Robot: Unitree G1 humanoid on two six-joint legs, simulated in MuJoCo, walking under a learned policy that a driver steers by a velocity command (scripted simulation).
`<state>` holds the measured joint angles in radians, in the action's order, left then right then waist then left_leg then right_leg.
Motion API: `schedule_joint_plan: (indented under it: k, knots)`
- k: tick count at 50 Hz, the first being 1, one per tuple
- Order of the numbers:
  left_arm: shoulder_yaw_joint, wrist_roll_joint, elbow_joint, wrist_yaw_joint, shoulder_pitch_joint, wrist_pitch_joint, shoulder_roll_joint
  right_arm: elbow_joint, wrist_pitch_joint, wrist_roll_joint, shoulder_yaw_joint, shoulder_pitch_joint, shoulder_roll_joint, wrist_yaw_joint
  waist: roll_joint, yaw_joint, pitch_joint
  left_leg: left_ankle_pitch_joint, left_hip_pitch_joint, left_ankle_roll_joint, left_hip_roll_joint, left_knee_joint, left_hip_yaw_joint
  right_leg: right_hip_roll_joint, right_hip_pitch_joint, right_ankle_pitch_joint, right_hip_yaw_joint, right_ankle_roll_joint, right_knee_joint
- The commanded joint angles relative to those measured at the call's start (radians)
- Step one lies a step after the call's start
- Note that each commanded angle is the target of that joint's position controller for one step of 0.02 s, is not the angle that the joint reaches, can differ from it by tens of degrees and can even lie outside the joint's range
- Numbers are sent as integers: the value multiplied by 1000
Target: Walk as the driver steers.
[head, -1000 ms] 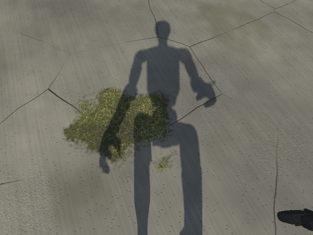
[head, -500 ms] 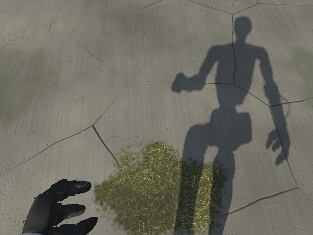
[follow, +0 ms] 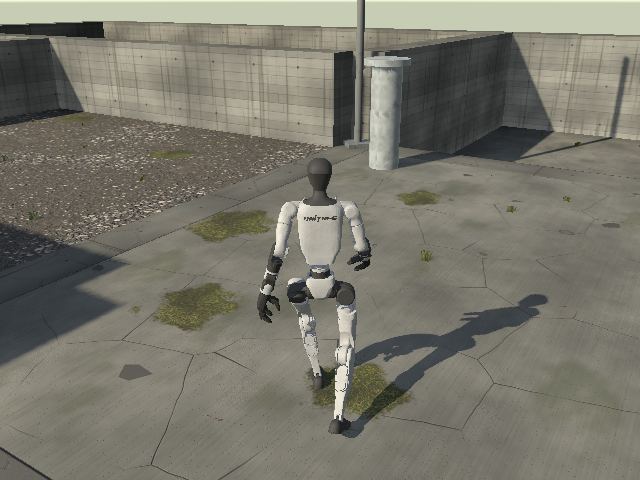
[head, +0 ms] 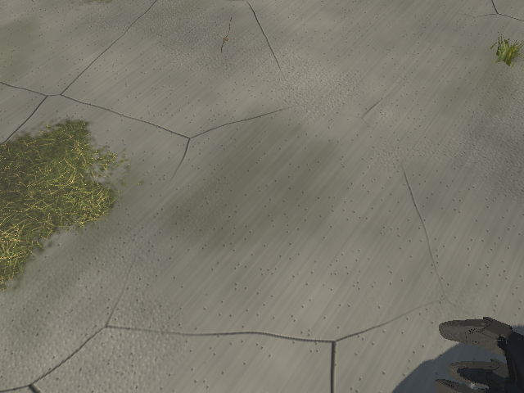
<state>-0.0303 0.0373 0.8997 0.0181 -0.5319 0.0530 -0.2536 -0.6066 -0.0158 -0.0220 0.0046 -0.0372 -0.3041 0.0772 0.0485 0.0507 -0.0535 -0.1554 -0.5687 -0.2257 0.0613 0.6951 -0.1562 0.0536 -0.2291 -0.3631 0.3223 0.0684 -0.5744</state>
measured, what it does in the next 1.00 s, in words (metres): walks ahead, turning left: right foot, then left foot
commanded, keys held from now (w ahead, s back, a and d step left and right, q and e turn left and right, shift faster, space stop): w+q+shift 0.12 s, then w+shift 0.04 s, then shift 0.84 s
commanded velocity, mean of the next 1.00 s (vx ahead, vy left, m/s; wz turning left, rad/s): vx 0.39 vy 0.00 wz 0.35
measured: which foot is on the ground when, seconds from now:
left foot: down 0.00-0.40, up 0.42-0.78, down 0.80-1.00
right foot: down 0.00-0.00, up 0.02-0.38, down 0.40-1.00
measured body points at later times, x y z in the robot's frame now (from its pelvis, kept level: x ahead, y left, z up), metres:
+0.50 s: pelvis +0.42 -0.02 +0.02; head +0.46 +0.01 +0.46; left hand +0.55 +0.27 -0.07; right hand +0.55 -0.28 -0.10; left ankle +0.22 +0.04 -0.58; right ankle +0.58 -0.07 -0.70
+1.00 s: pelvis +0.52 +0.02 +0.04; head +0.52 +0.03 +0.49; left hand +0.55 +0.29 -0.09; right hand +0.73 -0.18 -0.08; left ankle +0.49 +0.15 -0.70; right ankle +0.59 -0.07 -0.70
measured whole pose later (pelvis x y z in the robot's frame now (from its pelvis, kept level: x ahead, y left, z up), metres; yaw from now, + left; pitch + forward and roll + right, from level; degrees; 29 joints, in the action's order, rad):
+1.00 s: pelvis +0.52 +0.02 +0.04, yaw +21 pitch +0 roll -1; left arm -0.01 0.02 0.84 0.00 -0.16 0.02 -0.24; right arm -0.82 0.00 -0.01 0.03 0.18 -0.22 -0.03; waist -0.02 0.02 -0.02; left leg -0.28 -0.28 0.03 -0.02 0.56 0.06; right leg -0.03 0.29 -0.22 0.04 -0.03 -0.51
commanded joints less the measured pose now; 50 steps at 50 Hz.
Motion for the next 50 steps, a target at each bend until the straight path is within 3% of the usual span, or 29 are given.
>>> schedule_joint_plan:
  k: [1,2,3,4,5,7,8,11,14,15,17,18,19,20,21,22,23,24,25,26,29,32,34,36,39,40,41,43,50]
  knots:
    - [-29,24,-179,-14,186,3,-116,-120,15,26,122,440,-277,-63,155,-191,146,25,820,-106,-140,-43,424,-29,802,-105,-100,-59,-985]
    - [-30,-7,-302,-14,192,26,-157,-72,30,-9,136,432,-344,-62,156,-164,348,-137,1060,-294,-283,-262,894,-84,1079,-143,-322,-34,-1134]
    - [-24,-2,-312,-13,283,53,-187,-74,29,-5,137,451,-300,-71,-29,-183,275,-234,978,-250,-308,-411,963,-21,1134,-56,-402,-42,-1042]
    - [-19,-7,-305,-13,296,64,-183,-96,19,-1,128,421,-253,-78,-104,-132,120,-197,803,-216,-285,-457,901,15,1109,-4,-402,-44,-925]
    - [-14,7,-296,-10,314,57,-172,-109,2,0,120,391,-225,-83,-159,-80,49,-93,650,-190,-237,-461,817,43,1039,-15,-400,-33,-846]
    - [-9,37,-271,-11,256,14,-156,-106,-33,8,94,342,-169,-92,-175,0,12,47,438,-166,-171,-461,662,84,907,-49,-400,-2,-722]
    - [-5,39,-275,-17,262,-4,-139,-112,-48,12,84,343,-148,-89,-163,11,2,44,358,-156,-147,-478,617,100,868,-65,-387,9,-641]
    - [24,19,-339,-32,418,2,-68,-141,-71,13,83,354,-147,-79,-128,-17,-71,567,198,-80,-55,-465,429,77,748,194,-297,3,-329]
    - [35,-3,-329,-39,454,14,-37,-195,-74,39,82,454,-129,-65,-54,-97,16,696,266,26,-8,-413,352,-24,570,563,-241,-61,-81]
    - [12,-39,-389,-29,612,64,-71,-193,-66,87,72,509,-67,-93,-134,-162,13,532,292,43,-51,-372,431,-75,561,560,-286,-47,9]
    - [-9,-39,-396,-25,587,88,-104,-221,-43,58,81,526,-123,-118,-12,-117,54,560,483,69,-80,-292,468,-115,577,592,-298,-68,124]
    - [-27,-34,-375,-22,512,94,-139,-215,-33,43,88,500,-144,-124,41,-66,100,638,532,96,-81,-197,463,-124,511,618,-297,-83,134]
    - [-43,-31,-340,-19,376,98,-165,-198,-25,35,92,436,-154,-123,68,31,162,672,516,142,-59,-34,428,-102,365,719,-294,-97,159]
    - [-50,-18,-290,-17,175,93,-196,-156,-23,13,77,372,-108,-117,46,122,287,470,384,193,-22,247,398,30,99,962,-390,-137,65]
    - [-36,22,-262,-31,117,88,-211,-182,-22,17,44,603,28,-104,-300,19,488,-534,108,270,158,728,399,380,-241,1398,-793,-365,-41]
    - [-45,1,-263,-45,94,82,-188,-218,-19,46,43,710,-51,-86,-288,37,658,-502,25,268,118,870,501,438,-316,1142,-1043,-434,25]
    - [-45,-15,-290,-39,207,68,-157,-199,-5,64,62,579,-113,-85,-184,48,523,-430,-14,280,52,860,459,387,-179,911,-934,-411,91]
    - [-31,-25,-292,-33,313,55,-118,-155,5,51,66,443,-128,-95,-63,19,340,-362,-27,283,5,782,377,317,39,792,-807,-363,145]
    - [-12,-29,-283,-31,368,48,-84,-137,14,40,71,359,-124,-103,3,-11,207,-341,-17,285,-17,726,334,253,227,768,-711,-334,189]
    - [-8,-19,-267,-32,386,47,-87,-130,25,39,71,373,-96,-104,-31,-57,152,-318,36,280,-44,665,318,214,354,765,-652,-320,227]
    - [-5,-11,-228,-51,437,52,-70,-139,35,31,50,418,1,-115,-100,-111,137,-292,188,287,-90,356,261,130,530,875,-484,-305,272]
    - [-22,-17,-190,-44,429,38,-115,-125,34,20,38,357,10,-121,-142,-92,219,-153,292,293,-110,139,244,140,521,876,-445,-317,273]
    - [-26,-23,-179,-38,431,19,-131,-123,47,25,48,310,-31,-118,-142,-76,218,-78,332,282,-116,64,244,148,543,551,-462,-306,308]
    - [-23,-25,-173,-33,443,1,-133,-112,59,21,55,253,-48,-116,-151,-65,157,-65,358,259,-114,-16,234,140,605,145,-492,-284,346]
    - [-1,-28,-150,-29,417,-13,-86,-106,52,-1,56,217,-39,-115,-132,-70,81,-29,430,211,-115,-211,228,93,667,-147,-501,-203,328]
    - [7,-21,-138,-30,381,-11,-68,-97,46,-7,57,214,-61,-119,-89,-59,84,14,459,184,-175,-254,292,65,679,-157,-481,-163,282]
    - [0,-20,-134,-31,317,-11,-83,-112,46,1,75,185,-129,-121,32,7,70,-131,377,149,-175,-246,314,-6,656,-126,-401,-127,263]
    - [-3,-13,-135,-25,378,-15,-95,-122,33,1,57,178,-33,-114,32,-21,60,-258,257,170,-143,-289,297,-27,536,-13,-354,-100,193]
    - [0,-20,-96,-19,382,-21,-78,-160,0,15,59,196,-34,-113,-11,-27,97,36,315,196,-127,-223,277,-21,483,198,-342,-117,132]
